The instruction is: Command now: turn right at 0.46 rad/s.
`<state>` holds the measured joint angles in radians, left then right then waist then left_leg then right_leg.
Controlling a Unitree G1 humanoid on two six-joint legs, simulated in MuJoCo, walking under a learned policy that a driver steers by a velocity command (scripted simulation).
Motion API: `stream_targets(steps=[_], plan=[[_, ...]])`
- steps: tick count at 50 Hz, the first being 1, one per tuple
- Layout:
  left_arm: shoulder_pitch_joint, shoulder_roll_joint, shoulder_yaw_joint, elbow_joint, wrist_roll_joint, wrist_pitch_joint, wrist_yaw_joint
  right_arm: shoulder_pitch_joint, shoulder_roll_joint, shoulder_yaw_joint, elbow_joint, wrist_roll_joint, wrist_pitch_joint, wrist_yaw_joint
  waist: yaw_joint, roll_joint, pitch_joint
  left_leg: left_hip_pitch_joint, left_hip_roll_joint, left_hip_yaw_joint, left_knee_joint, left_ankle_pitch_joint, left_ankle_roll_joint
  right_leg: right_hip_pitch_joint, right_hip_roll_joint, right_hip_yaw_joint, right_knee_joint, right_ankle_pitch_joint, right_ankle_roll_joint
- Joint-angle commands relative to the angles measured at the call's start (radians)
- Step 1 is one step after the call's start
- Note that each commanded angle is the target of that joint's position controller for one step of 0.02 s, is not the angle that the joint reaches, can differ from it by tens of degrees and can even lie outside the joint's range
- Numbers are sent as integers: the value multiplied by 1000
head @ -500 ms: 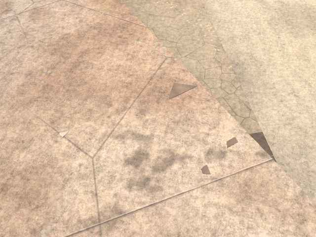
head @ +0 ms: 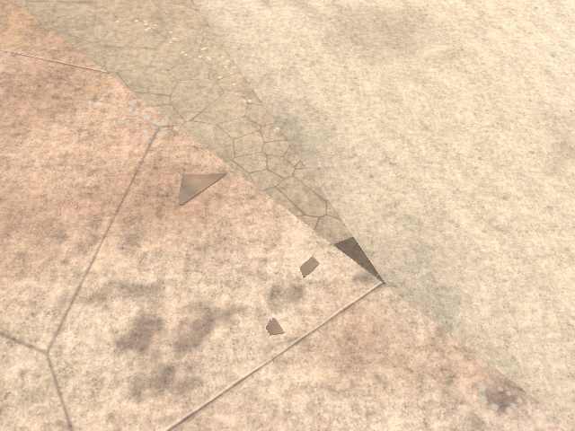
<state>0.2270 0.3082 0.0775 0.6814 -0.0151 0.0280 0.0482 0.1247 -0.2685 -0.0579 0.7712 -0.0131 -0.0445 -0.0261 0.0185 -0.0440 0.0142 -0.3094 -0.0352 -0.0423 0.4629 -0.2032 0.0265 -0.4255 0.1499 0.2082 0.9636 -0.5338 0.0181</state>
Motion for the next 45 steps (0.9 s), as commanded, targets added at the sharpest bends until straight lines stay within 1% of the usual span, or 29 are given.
stream_targets(steps=[1, 4, 8, 11, 13, 15, 16, 17, 18, 19, 20, 21, 23, 25, 26, 27, 29, 31, 33, 35, 37, 38, 39, 40, 41, 42, 43, 44, 45], plan=[[88, 122, 42, -25, 6, 8, 7, -33, -101, -18, -90, 9, -1, -3, 11, 129, -82, 182, 297, -252, -123, 354, 192, -172, -79, -22, 289, 50, 63], [52, 46, 15, -51, -3, 9, 0, 5, -110, -14, -75, 3, 11, -5, -8, 172, -67, 156, 226, -131, -150, 375, 200, -126, -81, -93, 199, 120, 77], [-13, 12, -10, -85, 10, 3, -5, 30, -134, -16, -67, 8, 19, -8, -36, 206, -90, 185, 256, -123, -144, 366, 222, -28, -143, -139, -64, 109, 77], [-22, 28, -11, -87, 5, -1, -14, 55, -165, -21, -60, 17, 25, -1, -56, 226, -85, 157, 270, -139, -134, 327, 228, 70, -144, -188, -227, 123, 60], [8, 27, -7, -73, 2, -5, -18, 54, -162, -16, -55, 28, 29, 0, -36, 215, -77, 140, 271, -148, -101, 320, 217, 143, -132, -206, -386, 209, 31], [42, 31, -5, -57, 10, -11, -24, 92, -134, -3, -33, 41, 29, -1, -10, 185, -72, 74, 233, -124, -51, 270, 143, 297, -126, -201, -625, 406, -24], [66, 61, -1, -62, 22, -11, -17, 121, -86, 17, -30, 19, 18, 8, -19, 108, -120, -29, 195, -100, -2, 125, 65, 456, -234, -80, -621, 546, -56], [46, 116, 8, -62, 34, -6, -11, 165, -16, 37, -39, -9, 1, 25, -82, -109, -129, -97, 88, 9, 62, -111, -8, 469, -372, 29, -575, 702, -131], [6, 37, -11, -61, 41, -14, -23, 105, -36, 33, -45, -1, 1, 23, -53, -143, -108, -20, 93, 23, 45, -168, -44, 301, -395, 28, -612, 535, -188], [-44, 28, -13, -76, 43, -24, -29, 58, -90, 19, -52, 10, 6, 20, -47, -110, -41, -16, 82, 33, 62, -97, -55, 262, -339, -10, -624, 409, -167], [-39, 62, 0, -73, 44, -29, -27, 25, -110, 10, -57, 15, 14, 15, -28, -116, -19, -51, 63, 45, 91, -45, -57, 263, -310, -30, -624, 352, -144], [-25, 86, 7, -71, 37, -34, -23, 31, -127, 3, -60, 18, 24, 10, -21, -135, 4, -78, 61, 41, 117, -32, -56, 254, -322, -26, -634, 352, -145], [9, 100, 14, -64, 28, -38, -15, 51, -128, -3, -74, 24, 37, 8, -17, -138, 26, -110, 58, 44, 196, -82, -46, 240, -372, -5, -630, 453, -179], [21, 106, 20, -75, 28, -42, -6, 52, -119, -12, -90, 29, 47, 12, 9, -157, 4, -208, 58, 38, 428, -335, -46, 285, -470, 51, -630, 627, -259], [21, 106, 20, -76, 29, -47, -3, 47, -114, -19, -99, 31, 54, 15, 13, -124, 0, -265, 75, 7, 553, -407, -52, 307, -519, 71, -629, 734, -296], [21, 109, 24, -75, 23, -50, -4, 61, -104, -20, -100, 36, 63, 17, 8, -77, -17, -306, 92, -5, 601, -399, -56, 339, -529, 59, -652, 652, -303], [1, 109, 30, -72, 4, -58, -10, 37, -86, -16, -112, 40, 70, 28, 16, -35, 0, -339, 125, -2, 567, -296, -52, 347, -500, 25, -726, 300, -274], [-25, 107, 30, -68, -1, -65, -16, 12, -73, -9, -132, 40, 65, 45, 18, -55, 20, -296, 127, 34, 467, -237, -40, 325, -459, -36, -763, 179, -244], [-26, 120, 36, -62, -2, -75, -28, 9, -67, -4, -148, 42, 53, 61, 20, -57, 9, -206, 116, 72, 345, -227, -15, 313, -438, -107, -758, 196, -226], [-18, 146, 45, -50, -12, -82, -44, 28, -82, -8, -153, 44, 42, 70, 12, -60, -7, -116, 87, 116, 245, -195, 7, 296, -438, -145, -733, 192, -218], [-56, 149, 45, -46, -25, -76, -48, 112, -91, -20, -132, 34, 39, 69, -48, -44, -19, 40, 23, 178, 82, -71, 26, 235, -409, -221, -593, 312, -176], [-45, 117, 35, -43, -17, -75, -46, 198, -136, -44, -111, 31, 41, 60, -80, -7, -65, 184, -13, 166, 41, -35, 46, 177, -364, -282, -429, 412, -130], [-63, 62, 15, -73, 14, -76, -43, 297, -252, -82, -114, 35, 41, 42, -111, 198, -117, 360, 172, -117, -32, 154, 117, -17, -276, -384, -65, 280, -29], [-108, 4, -7, -150, 39, -91, -37, 306, -375, -97, -153, 16, 22, 45, -95, 401, -138, 443, 410, -638, -161, 277, 334, -341, -100, -274, 197, -135, 33], [-111, 84, 10, -130, 10, -96, -42, 278, -278, -70, -169, 9, 4, 57, -109, 222, -139, 424, 435, -590, -177, 283, 366, -380, -156, -144, 311, -132, 26], [-99, 109, 16, -119, -4, -95, -48, 229, -230, -53, -177, 15, -6, 57, -74, 192, -88, 371, 391, -471, -154, 322, 326, -383, -184, -141, 307, -52, 9], [-81, 119, 21, -97, 8, -89, -44, 178, -203, -47, -186, 29, -5, 54, -46, 111, -58, 321, 332, -366, -135, 361, 269, -362, -215, -147, 261, 30, 5], [-88, 122, 24, -91, 26, -83, -36, 132, -191, -42, -197, 36, 4, 47, -32, 97, -42, 276, 294, -309, -137, 417, 233, -334, -228, -147, 199, 108, 9], [-78, 115, 24, -81, 32, -77, -34, 105, -191, -36, -208, 29, 11, 37, -14, 114, -50, 229, 259, -258, -143, 504, 216, -271, -219, -156, 186, 176, 18]])
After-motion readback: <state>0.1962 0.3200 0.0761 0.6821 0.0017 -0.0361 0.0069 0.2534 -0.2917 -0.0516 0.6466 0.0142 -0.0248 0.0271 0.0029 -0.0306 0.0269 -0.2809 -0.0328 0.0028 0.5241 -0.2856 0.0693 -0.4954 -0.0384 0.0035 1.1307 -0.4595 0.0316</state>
